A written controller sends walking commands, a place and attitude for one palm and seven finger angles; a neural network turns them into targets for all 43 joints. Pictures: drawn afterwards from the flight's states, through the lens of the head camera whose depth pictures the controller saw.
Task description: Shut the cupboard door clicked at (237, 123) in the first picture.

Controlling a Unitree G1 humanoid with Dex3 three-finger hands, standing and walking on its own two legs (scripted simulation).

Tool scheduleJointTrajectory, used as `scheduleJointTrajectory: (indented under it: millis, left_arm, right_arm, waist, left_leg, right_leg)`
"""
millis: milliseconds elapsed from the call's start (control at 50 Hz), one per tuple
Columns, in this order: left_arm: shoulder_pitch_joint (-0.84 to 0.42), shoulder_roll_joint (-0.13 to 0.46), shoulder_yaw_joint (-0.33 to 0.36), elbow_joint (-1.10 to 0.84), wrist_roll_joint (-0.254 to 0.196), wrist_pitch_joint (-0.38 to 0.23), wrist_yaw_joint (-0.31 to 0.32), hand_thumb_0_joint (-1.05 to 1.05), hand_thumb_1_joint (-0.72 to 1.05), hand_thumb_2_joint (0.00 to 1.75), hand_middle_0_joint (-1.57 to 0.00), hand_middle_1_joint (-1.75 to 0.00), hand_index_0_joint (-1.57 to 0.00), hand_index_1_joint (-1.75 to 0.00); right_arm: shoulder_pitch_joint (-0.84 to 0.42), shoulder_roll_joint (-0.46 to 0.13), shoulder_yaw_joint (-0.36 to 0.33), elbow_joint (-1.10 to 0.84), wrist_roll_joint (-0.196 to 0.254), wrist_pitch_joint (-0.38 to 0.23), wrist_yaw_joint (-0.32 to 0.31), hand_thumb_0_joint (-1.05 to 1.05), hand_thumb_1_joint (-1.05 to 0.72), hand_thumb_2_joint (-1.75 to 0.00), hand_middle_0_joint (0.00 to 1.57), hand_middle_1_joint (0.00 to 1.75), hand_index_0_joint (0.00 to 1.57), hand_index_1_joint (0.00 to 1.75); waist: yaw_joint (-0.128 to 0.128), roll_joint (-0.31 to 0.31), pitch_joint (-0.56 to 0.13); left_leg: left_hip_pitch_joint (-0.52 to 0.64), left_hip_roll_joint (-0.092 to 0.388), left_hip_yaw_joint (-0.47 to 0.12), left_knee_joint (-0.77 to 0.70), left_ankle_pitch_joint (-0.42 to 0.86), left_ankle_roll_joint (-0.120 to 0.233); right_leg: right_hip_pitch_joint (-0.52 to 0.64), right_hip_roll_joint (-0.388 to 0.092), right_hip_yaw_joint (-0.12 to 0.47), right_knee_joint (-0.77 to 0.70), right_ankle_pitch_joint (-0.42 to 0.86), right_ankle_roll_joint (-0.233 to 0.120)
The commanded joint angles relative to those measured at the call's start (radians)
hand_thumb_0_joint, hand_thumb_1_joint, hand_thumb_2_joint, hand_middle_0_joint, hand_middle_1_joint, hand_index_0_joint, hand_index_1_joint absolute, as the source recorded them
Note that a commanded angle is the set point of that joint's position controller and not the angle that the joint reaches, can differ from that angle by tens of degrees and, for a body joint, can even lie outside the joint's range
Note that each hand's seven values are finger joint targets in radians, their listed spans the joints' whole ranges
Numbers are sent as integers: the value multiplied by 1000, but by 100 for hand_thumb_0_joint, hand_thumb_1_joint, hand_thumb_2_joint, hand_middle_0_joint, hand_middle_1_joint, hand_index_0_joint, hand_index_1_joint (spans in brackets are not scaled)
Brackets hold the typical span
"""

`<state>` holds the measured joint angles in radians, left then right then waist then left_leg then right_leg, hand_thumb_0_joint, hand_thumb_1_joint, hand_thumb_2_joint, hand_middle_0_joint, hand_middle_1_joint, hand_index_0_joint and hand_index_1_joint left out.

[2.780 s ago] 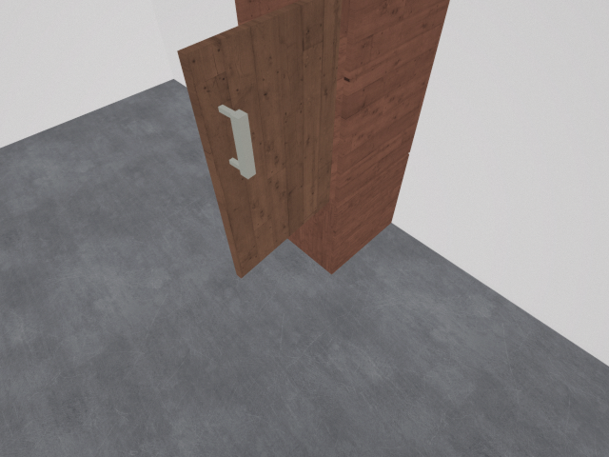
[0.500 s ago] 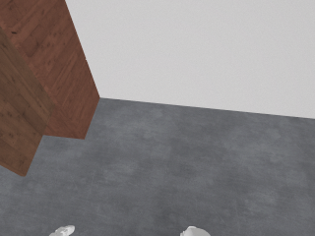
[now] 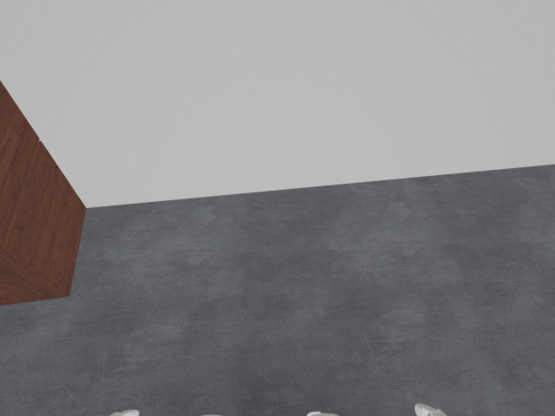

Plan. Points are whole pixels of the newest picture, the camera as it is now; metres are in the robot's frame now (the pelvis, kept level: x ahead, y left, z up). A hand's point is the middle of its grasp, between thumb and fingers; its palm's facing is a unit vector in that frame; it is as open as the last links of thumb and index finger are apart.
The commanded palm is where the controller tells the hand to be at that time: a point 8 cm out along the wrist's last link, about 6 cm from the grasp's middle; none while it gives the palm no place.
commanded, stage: walk around to get in front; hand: left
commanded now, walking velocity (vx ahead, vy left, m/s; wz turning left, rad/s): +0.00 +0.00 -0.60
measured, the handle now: out of the picture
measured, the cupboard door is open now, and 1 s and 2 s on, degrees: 95 95 95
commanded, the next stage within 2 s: none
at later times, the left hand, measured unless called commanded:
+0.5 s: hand (203, 393) +0.17 +0.12 -0.15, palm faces -0.30 -0.91 -0.29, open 7.4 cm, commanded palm none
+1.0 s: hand (224, 347) +0.24 +0.10 -0.16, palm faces -0.53 -0.82 -0.21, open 7.4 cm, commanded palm none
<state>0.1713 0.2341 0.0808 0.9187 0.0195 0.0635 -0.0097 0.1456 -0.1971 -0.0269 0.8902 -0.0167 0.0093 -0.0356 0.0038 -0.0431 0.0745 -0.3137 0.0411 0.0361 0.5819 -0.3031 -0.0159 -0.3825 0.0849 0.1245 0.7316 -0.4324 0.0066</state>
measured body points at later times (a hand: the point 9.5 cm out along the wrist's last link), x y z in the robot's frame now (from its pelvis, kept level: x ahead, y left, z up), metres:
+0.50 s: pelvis +0.01 -0.05 +0.00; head +0.07 -0.09 +0.45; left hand +0.18 +0.17 -0.13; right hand -0.03 -0.32 -0.15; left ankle +0.02 +0.11 -0.65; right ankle -0.02 -0.13 -0.73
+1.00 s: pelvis +0.05 -0.03 +0.01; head +0.11 -0.05 +0.46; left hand +0.27 +0.14 -0.14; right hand -0.02 -0.28 -0.12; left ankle +0.10 +0.08 -0.73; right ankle -0.06 -0.13 -0.65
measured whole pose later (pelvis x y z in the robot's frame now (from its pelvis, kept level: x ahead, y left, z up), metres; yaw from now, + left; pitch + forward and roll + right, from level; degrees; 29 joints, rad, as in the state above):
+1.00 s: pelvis +0.05 -0.03 +0.01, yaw -36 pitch +2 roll -2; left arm 0.17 0.27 0.11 0.91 0.03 0.07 -0.04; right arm 0.20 -0.18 -0.01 0.88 -0.03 0.01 -0.04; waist 0.02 -0.02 0.10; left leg -0.22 0.13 0.14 0.49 -0.29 -0.02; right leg -0.49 -0.02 -0.02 1.07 -0.44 0.06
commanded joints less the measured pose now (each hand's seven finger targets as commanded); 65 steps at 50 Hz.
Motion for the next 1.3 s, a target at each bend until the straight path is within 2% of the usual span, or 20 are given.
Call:
scheduleJointTrajectory:
  millis: [0,100,220,280,300,320,340,380,460,700,720,760,800,880,1020,1080,1100,1140,1180,1280]
  left_arm:
    - [-17,103,41,-95,11,-29,-14,0,90,90,-20,-30,-20,-30]
    - [-19,59,27,-87,5,-17,-31,0,90,90,-20,-30,-20,-30]
    - [-84,52,12,-100,3,-27,-36,0,90,90,-20,-30,-20,-30]
    - [5,81,19,-75,3,-33,-32,0,90,90,-20,-30,-20,-30]
    - [91,134,30,-49,8,-42,-25,0,90,90,-20,-30,-20,-30]
    - [157,262,58,-30,19,-55,-6,0,90,90,-20,-30,-20,-30]
    - [207,301,62,-14,-2,-51,11,0,90,90,-20,-30,-20,-30]
    - [99,229,54,-44,2,-49,26,0,90,90,-20,-30,-20,-30]
    - [20,165,29,-71,-2,-59,30,0,90,90,-20,-30,-20,-30]
    - [-4,176,46,-59,5,-43,24,0,90,90,-20,-30,-20,-30]
    - [-28,164,39,-71,-4,-39,21,0,90,90,-20,-30,-20,-30]
    - [2,74,22,-104,-14,-35,6,0,90,90,-20,-30,-20,-30]
    - [-3,112,35,-105,3,-32,-7,0,90,90,-20,-30,-20,-30]
    - [11,77,36,-75,4,-18,-27,0,90,90,-20,-30,-20,-30]
    - [-80,47,13,-101,3,-27,-38,0,90,90,-20,-30,-20,-30]
    - [-11,72,18,-83,1,-36,-36,0,90,90,-20,-30,-20,-30]
    - [69,109,26,-59,5,-43,-31,0,90,90,-20,-30,-20,-30]
    - [218,304,65,-10,3,-57,3,0,90,90,-20,-30,-20,-30]
    - [139,236,54,-32,-4,-53,22,0,90,90,-20,-30,-20,-30]
    - [33,170,31,-59,0,-73,15,0,90,90,-20,-30,-20,-30]
  right_arm:
    - [70,-217,-51,-67,-21,-27,-22,0,-90,-90,20,30,20,30]
    - [107,-186,-48,-54,-14,-22,-22,0,-90,-90,20,30,20,30]
    - [162,-221,-67,-21,-17,-11,-3,0,-90,-90,20,30,20,30]
    - [119,-240,-73,-30,-10,-6,4,0,-90,-90,20,30,20,30]
    - [99,-219,-73,-44,-2,-4,9,0,-90,-90,20,30,20,30]
    - [64,-126,-52,-90,9,-1,13,0,-90,-90,20,30,20,30]
    - [5,-138,-41,-110,9,13,4,0,-90,-90,20,30,20,30]
    - [4,-136,-45,-88,10,20,3,0,-90,-90,20,30,20,30]
    - [29,-121,-48,-47,6,27,13,0,-90,-90,20,30,20,30]
    - [54,-108,-46,-48,20,2,-3,0,-90,-90,20,30,20,30]
    - [109,-129,-49,-33,17,-6,-8,0,-90,-90,20,30,20,30]
    - [163,-286,-73,-37,-7,-20,-16,0,-90,-90,20,30,20,30]
    - [91,-244,-57,-73,-18,-17,-17,0,-90,-90,20,30,20,30]
    - [55,-181,-40,-78,-16,-22,-20,0,-90,-90,20,30,20,30]
    - [153,-218,-67,-29,-17,-11,-4,0,-90,-90,20,30,20,30]
    - [120,-243,-76,-36,-12,-7,4,0,-90,-90,20,30,20,30]
    - [99,-236,-76,-45,-4,-6,9,0,-90,-90,20,30,20,30]
    - [-3,-126,-44,-125,11,4,11,0,-90,-90,20,30,20,30]
    - [-6,-136,-44,-99,11,20,3,0,-90,-90,20,30,20,30]
    - [14,-128,-50,-64,-7,16,32,0,-90,-90,20,30,20,30]
  waist:
    - [-2,243,-106]
    - [-14,245,-118]
    - [-55,294,-104]
    - [2,233,-107]
    - [48,117,-146]
    - [83,-252,-150]
    - [121,-276,-158]
    - [63,-237,-97]
    - [3,-86,-123]
    - [-24,-90,-137]
    - [-53,-49,-146]
    - [-53,389,-166]
    - [-19,185,-93]
    - [5,253,-106]
    - [-55,287,-115]
    - [-10,266,-123]
    - [36,185,-152]
    - [120,-283,-176]
    - [81,-211,-108]
    - [10,-98,-92]
  left_leg:
    - [165,380,-268,-274,474,177]
    - [277,261,5,-194,598,113]
    - [255,303,61,-153,564,109]
    - [146,301,102,-39,453,53]
    - [43,259,142,110,336,4]
    - [-236,97,212,367,-215,-62]
    - [-291,51,55,537,-404,-61]
    - [-349,87,-47,617,-255,-52]
    - [-238,66,-31,538,-98,-78]
    - [47,-12,-26,-16,3,-56]
    - [180,13,-16,-146,99,-47]
    - [321,449,-436,-320,312,129]
    - [149,442,-330,-305,329,194]
    - [225,276,-46,-217,590,120]
    - [277,293,72,-144,616,105]
    - [197,303,107,-51,527,60]
    - [115,269,135,79,455,19]
    - [-297,40,122,533,-391,-73]
    - [-351,94,-45,630,-270,-58]
    - [-255,69,-2,498,-57,-86]
  right_leg:
    - [-203,-85,-62,472,-102,39]
    - [-199,-103,-160,363,3,61]
    - [-52,-92,-239,48,-9,32]
    - [150,-86,-249,-186,165,1]
    - [313,-147,-163,-302,346,-33]
    - [462,-424,228,-380,666,-140]
    - [405,-510,320,-374,840,-238]
    - [320,-408,249,-403,555,-225]
    - [248,-315,115,-360,660,-185]
    - [142,-257,246,-267,613,-150]
    - [55,-211,197,-226,523,-104]
    - [-204,-6,-70,178,-193,20]
    - [-179,-87,-52,435,-133,30]
    - [-208,-105,-113,467,-12,58]
    - [-72,-96,-237,73,-8,37]
    - [102,-86,-252,-147,122,8]
    - [254,-101,-224,-278,282,-16]
    - [455,-504,305,-347,949,-217]
    - [341,-430,237,-397,581,-231]
    - [232,-301,124,-442,313,-178]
